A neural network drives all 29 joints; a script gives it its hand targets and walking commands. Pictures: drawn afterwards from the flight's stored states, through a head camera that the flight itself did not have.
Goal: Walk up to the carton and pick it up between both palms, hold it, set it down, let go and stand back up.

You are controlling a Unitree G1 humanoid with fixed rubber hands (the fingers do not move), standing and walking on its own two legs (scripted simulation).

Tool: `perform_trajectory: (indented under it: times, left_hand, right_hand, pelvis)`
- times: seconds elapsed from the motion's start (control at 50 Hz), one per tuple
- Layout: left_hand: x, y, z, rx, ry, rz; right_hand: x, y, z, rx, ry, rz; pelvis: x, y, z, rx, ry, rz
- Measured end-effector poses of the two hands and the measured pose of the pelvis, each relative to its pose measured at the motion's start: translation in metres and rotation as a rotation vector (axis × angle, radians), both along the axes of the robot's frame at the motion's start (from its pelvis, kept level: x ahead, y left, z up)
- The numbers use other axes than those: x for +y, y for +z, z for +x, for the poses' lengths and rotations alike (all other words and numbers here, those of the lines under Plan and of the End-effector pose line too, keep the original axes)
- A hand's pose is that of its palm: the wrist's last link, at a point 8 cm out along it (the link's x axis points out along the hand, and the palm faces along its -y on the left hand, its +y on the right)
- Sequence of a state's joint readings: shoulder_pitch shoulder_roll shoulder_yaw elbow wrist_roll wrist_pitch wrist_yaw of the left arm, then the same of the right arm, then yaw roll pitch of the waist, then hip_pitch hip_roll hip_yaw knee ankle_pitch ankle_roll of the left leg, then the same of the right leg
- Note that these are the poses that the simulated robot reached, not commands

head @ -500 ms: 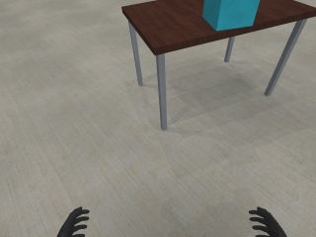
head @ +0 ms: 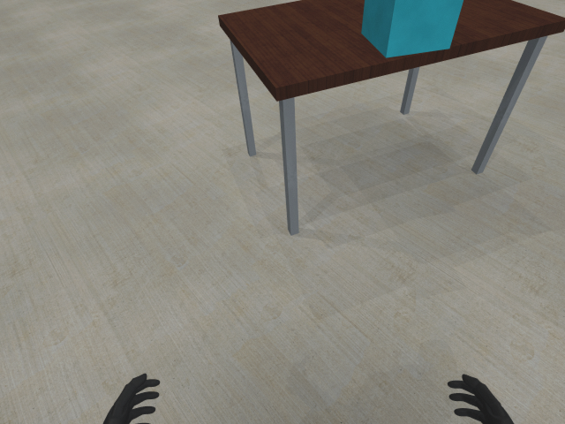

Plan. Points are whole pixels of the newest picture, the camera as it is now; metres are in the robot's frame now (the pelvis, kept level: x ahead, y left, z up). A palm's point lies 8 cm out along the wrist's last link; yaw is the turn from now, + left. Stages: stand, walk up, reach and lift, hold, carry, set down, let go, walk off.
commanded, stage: stand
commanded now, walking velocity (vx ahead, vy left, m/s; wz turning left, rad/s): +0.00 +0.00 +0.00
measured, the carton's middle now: (408, 13) +1.33 -0.38 +0.07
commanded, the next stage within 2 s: walk up in 0.18 s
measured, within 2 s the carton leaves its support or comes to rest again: neither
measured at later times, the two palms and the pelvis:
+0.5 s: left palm out of the picture +0.14 +0.28 -0.07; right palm out of the picture +0.13 -0.27 -0.08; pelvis +0.01 -0.01 +0.00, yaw +0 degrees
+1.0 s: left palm (215, 407) +0.17 +0.13 -0.03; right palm out of the picture +0.21 -0.51 -0.08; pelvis +0.11 -0.21 +0.02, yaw +5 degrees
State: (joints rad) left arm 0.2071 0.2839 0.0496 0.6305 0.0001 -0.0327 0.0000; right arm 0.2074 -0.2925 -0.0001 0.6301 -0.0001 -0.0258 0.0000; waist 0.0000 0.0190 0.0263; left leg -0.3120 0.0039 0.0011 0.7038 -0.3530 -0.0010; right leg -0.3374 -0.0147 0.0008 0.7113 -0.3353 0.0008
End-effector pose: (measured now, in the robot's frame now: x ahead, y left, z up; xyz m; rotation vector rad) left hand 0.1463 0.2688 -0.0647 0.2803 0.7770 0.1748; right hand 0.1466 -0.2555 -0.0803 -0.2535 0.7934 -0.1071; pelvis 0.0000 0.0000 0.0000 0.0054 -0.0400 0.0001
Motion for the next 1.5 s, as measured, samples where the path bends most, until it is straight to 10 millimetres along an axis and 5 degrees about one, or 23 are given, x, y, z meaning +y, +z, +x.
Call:
perform_trajectory:
  times: [0.46,0.58,0.66,0.76,0.86,1.0,1.06,1.14,1.18,1.3,1.36,1.5]
  left_hand:
    - [0.003,-0.003,-0.005,0.026,-0.006,-0.006]
    - [0.019,-0.004,0.0,0.049,0.038,0.02]
    - [0.011,-0.009,0.009,0.06,0.072,0.039]
    - [-0.039,-0.019,0.028,0.085,0.072,0.037]
    - [-0.097,-0.017,0.035,0.133,0.047,0.079]
    - [-0.143,0.034,0.026,0.187,0.104,0.136]
    - [-0.159,0.042,0.051,0.187,0.129,0.133]
    - [-0.189,0.031,0.11,0.071,0.09,0.145]
    - [-0.215,0.021,0.122,0.069,0.075,0.129]
    - [-0.307,-0.009,0.136,0.152,0.016,0.101]
    - [-0.349,-0.013,0.133,0.16,0.01,0.101]
    - [-0.393,0.011,0.114,0.29,0.085,0.141]
  right_hand:
    - [-0.005,-0.002,-0.008,0.015,-0.004,-0.012]
    - [-0.056,0.002,-0.047,0.134,-0.01,-0.118]
    - [-0.103,0.005,-0.068,0.24,-0.02,-0.189]
    - [-0.162,-0.003,-0.053,0.286,-0.009,-0.22]
    - [-0.214,-0.023,-0.001,0.239,0.016,-0.194]
    - [-0.256,0.001,0.061,0.18,0.052,-0.149]
    - [-0.293,0.021,0.045,0.225,0.024,-0.197]
    - [-0.362,0.004,-0.015,0.423,-0.05,-0.322]
    - [-0.388,0.0,-0.016,0.443,-0.106,-0.329]
    - [-0.464,-0.019,0.06,0.281,-0.106,-0.302]
    - [-0.487,-0.037,0.098,0.257,-0.062,-0.266]
    - [-0.516,-0.019,0.176,0.207,-0.031,-0.194]
  pelvis:
    - [-0.001,0.0,0.001,0.001,0.001,0.001]
    - [-0.025,-0.001,0.015,0.019,0.021,0.01]
    - [-0.055,-0.005,0.03,0.036,0.033,0.034]
    - [-0.105,-0.014,0.053,0.06,0.046,0.063]
    - [-0.16,-0.021,0.076,0.033,0.054,0.076]
    - [-0.213,0.017,0.111,0.0,0.091,0.062]
    - [-0.238,0.029,0.113,0.003,0.073,0.036]
    - [-0.269,0.004,0.118,-0.014,0.116,0.001]
    - [-0.29,-0.002,0.127,-0.006,0.09,0.044]
    - [-0.369,-0.021,0.162,0.04,0.058,0.091]
    - [-0.399,-0.026,0.173,-0.005,0.08,0.04]
    - [-0.446,0.002,0.226,-0.016,0.103,0.063]
